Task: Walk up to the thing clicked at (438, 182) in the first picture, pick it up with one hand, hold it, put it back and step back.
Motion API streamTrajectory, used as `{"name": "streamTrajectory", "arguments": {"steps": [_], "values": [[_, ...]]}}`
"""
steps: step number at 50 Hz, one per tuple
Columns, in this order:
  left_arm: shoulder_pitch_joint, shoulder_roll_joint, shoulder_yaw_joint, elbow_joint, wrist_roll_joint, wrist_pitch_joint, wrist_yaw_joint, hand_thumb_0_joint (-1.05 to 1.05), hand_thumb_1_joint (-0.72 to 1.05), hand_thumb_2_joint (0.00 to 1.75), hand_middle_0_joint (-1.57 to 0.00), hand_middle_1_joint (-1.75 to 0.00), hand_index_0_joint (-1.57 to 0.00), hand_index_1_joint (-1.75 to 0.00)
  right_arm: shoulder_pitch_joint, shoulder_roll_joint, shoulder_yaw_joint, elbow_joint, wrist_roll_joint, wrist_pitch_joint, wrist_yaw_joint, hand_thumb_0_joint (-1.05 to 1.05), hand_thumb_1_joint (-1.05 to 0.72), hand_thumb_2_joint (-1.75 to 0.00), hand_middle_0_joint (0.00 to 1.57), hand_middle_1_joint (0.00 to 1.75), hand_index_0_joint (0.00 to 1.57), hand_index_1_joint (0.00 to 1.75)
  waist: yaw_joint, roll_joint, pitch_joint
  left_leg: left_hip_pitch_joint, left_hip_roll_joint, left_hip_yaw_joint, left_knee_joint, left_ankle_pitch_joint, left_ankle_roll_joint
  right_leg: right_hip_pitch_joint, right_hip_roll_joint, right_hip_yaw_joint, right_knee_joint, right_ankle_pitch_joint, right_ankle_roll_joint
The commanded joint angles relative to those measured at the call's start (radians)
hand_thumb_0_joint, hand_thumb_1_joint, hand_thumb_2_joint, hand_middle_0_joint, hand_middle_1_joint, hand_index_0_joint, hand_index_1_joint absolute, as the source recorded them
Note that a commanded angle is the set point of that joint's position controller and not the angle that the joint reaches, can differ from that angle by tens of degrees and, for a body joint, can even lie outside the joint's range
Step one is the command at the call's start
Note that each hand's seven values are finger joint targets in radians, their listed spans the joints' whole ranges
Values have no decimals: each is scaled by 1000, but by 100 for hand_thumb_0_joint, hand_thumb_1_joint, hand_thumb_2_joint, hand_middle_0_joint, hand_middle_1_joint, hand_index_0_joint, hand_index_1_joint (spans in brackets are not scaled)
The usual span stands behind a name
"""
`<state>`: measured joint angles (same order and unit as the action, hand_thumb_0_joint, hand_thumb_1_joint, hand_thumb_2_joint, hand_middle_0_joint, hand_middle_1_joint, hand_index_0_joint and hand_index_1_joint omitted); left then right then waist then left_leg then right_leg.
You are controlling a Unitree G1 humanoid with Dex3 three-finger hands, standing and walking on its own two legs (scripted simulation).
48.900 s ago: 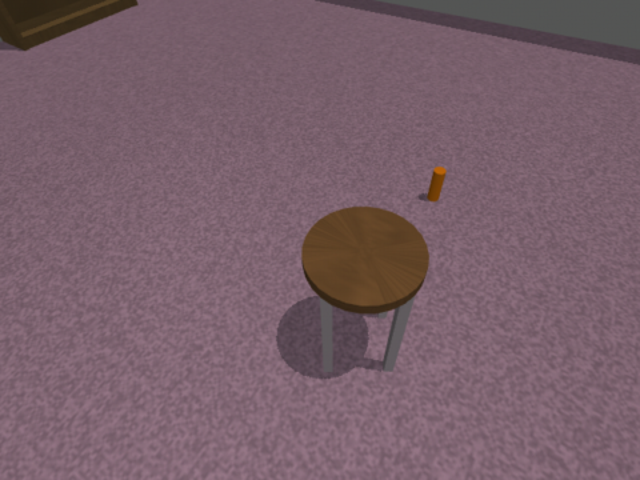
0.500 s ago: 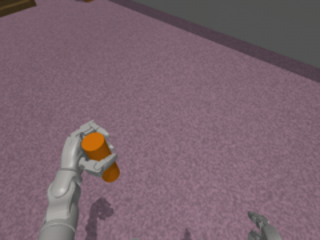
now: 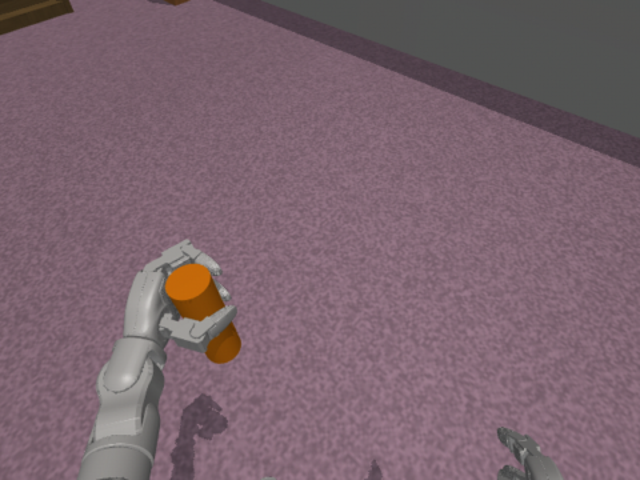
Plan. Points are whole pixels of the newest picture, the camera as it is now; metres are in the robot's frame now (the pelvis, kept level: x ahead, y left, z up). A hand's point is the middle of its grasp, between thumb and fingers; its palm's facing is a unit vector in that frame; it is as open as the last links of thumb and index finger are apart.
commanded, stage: hold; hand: left
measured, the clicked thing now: (207, 318) +0.32 +0.16 +0.02
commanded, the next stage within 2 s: crouch in 0.34 s
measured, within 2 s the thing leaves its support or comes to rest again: neither
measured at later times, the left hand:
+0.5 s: hand (203, 302) +0.33 +0.16 +0.05, palm faces -0.09 -1.00 +0.00, open 8.0 cm
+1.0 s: hand (230, 343) +0.35 +0.16 -0.12, palm faces -0.08 -1.00 +0.00, open 7.8 cm
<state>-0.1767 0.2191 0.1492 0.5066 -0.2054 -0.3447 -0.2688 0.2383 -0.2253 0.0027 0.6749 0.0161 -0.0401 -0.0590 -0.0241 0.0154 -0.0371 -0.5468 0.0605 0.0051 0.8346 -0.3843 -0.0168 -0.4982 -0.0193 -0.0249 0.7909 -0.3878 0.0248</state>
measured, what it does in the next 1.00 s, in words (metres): lowers itself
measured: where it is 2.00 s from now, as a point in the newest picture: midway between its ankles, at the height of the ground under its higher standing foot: outside the picture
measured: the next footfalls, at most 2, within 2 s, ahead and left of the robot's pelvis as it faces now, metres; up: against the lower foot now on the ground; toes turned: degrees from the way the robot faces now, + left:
none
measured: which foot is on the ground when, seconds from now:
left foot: down 0.00-1.00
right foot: down 0.00-1.00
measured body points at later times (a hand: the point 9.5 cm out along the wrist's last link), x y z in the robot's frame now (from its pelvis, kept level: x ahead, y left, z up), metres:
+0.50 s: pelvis +0.00 +0.00 +0.00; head +0.03 +0.01 +0.45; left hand +0.32 +0.21 +0.06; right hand +0.13 -0.25 -0.10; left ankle +0.02 +0.13 -0.70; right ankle +0.01 -0.14 -0.70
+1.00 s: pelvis -0.03 +0.00 -0.11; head +0.10 +0.02 +0.33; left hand +0.35 +0.21 -0.11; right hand +0.09 -0.27 -0.21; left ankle +0.02 +0.13 -0.70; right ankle +0.01 -0.14 -0.70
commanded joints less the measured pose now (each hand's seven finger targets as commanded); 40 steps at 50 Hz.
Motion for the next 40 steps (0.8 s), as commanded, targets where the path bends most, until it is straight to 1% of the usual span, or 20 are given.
{"name": "streamTrajectory", "arguments": {"steps": [1,3,5,7,9,11,13,15,16,18,20,22,23,27,30,34,35,37,39,40], "values": [[-293,154,63,-250,-19,-88,1,0,33,127,-130,-149,-132,-147,-44,-138,-56,-133,0,-46,-5,0,-88,-90,20,30,20,30,11,11,-252,133,-42,10,-130,141,19,73,25,-11,-118,179,-36],[-307,150,51,-291,-21,-92,-3,0,34,126,-129,-148,-132,-146,-44,-136,-55,-140,-2,-48,-4,0,-88,-89,20,30,20,30,9,46,-313,178,-40,7,-127,177,14,87,28,-12,-110,210,-36],[-287,112,20,-273,-32,-87,-4,0,33,126,-130,-149,-133,-147,-46,-137,-52,-140,3,-53,-6,0,-89,-90,20,30,20,30,-9,8,-260,171,-37,4,-131,167,16,69,31,-17,-113,203,-33],[-323,170,64,-304,-27,-88,7,0,30,125,-128,-147,-130,-146,-39,-138,-54,-131,4,-54,-8,0,-89,-90,20,30,20,30,1,32,-312,181,-38,2,-127,187,15,90,29,-14,-110,222,-35],[-261,142,59,-242,-30,-79,10,0,29,124,-127,-147,-130,-145,-37,-136,-51,-129,4,-53,-10,0,-89,-90,20,30,20,30,-1,-3,-263,160,-36,2,-126,179,18,83,31,-16,-114,214,-31],[-281,104,16,-260,-29,-75,6,0,29,125,-127,-147,-129,-145,-34,-136,-53,-126,4,-54,-7,0,-89,-90,20,30,20,30,-13,-10,-245,161,-33,-1,-131,190,17,66,32,-20,-110,225,-33],[-293,158,54,-248,-22,-74,5,0,30,125,-127,-148,-130,-146,-31,-144,-56,-122,3,-51,-8,0,-89,-90,20,30,20,30,0,35,-262,176,-31,-7,-134,203,12,58,34,-23,-99,221,-37],[-293,143,44,-255,-22,-73,1,0,30,124,-127,-146,-129,-144,-32,-137,-53,-130,4,-47,-6,0,-88,-90,20,30,20,30,2,25,-265,170,-36,0,-133,189,14,72,31,-19,-112,215,-36],[-249,103,25,-196,-28,-65,-2,0,31,124,-127,-147,-130,-145,-37,-135,-50,-132,3,-49,-8,0,-88,-89,20,30,20,30,-9,-20,-228,145,-38,5,-126,182,18,69,29,-15,-120,218,-31],[-352,153,50,-284,-33,-75,-4,0,30,125,-128,-147,-130,-145,-33,-139,-53,-125,1,-54,-7,0,-88,-90,20,30,20,30,-7,24,-280,166,-40,8,-121,183,18,72,25,-8,-121,228,-30],[-312,132,35,-250,-30,-74,-5,0,29,123,-127,-147,-130,-145,-34,-138,-51,-131,1,-56,-8,0,-89,-90,20,30,20,30,-10,2,-260,167,-37,4,-125,185,19,72,27,-14,-116,224,-30],[-263,138,54,-209,-27,-73,-1,0,37,128,-133,-149,-135,-147,-40,-136,-51,-126,3,-55,-4,0,-89,-90,20,30,20,30,3,4,-235,150,-39,3,-127,185,17,69,28,-17,-113,217,-33],[-274,119,27,-221,-23,-74,-2,0,43,122,-130,-141,-132,-139,-33,-139,-54,-128,1,-55,-2,0,-84,-89,20,30,20,30,-4,7,-250,162,-34,-2,-129,195,16,65,32,-21,-104,223,-35],[-267,130,49,-180,-12,-84,9,0,43,121,-128,-137,-129,-136,-39,-139,-56,-126,-3,-52,4,0,-85,-89,20,30,20,30,0,-10,-215,115,-35,3,-119,156,18,39,30,-17,-101,190,-35],[-303,124,62,-149,-14,-109,19,0,42,121,-126,-137,-128,-136,-18,-144,-62,-112,-7,-55,11,0,-85,-89,20,30,20,30,-14,-19,-249,100,-32,-4,-86,181,22,13,28,-16,-66,214,-34],[-320,103,55,-44,-4,-165,8,0,40,119,-124,-135,-126,-133,-19,-145,-67,-103,-16,-59,20,0,-86,-89,20,30,20,30,-30,-41,-215,5,-35,-1,-20,118,24,-86,26,-7,-12,166,-34],[-320,118,78,-20,-9,-184,3,0,39,120,-124,-136,-126,-135,-11,-145,-69,-95,-20,-63,24,0,-86,-89,20,30,20,30,-31,-45,-255,-20,-39,0,16,119,28,-96,22,-1,10,176,-32],[-381,126,82,-24,-8,-228,-5,0,39,118,-124,-136,-126,-134,-5,-145,-70,-94,-27,-70,32,0,-86,-89,20,30,20,30,-32,-11,-296,-54,-40,-6,60,107,26,-149,22,1,63,155,-36],[-376,109,70,59,-2,-265,-14,0,36,119,-126,-138,-128,-136,-2,-150,-72,-96,-33,-73,38,0,-86,-90,20,30,20,30,-42,-14,-291,-122,-41,-8,116,66,25,-233,24,1,116,112,-39],[-401,127,90,95,1,-289,-16,0,36,120,-126,-138,-128,-137,3,-155,-73,-94,-36,-77,40,0,-87,-90,20,30,20,30,-50,-27,-305,-181,-43,-9,158,37,28,-272,22,7,147,89,-37]]}}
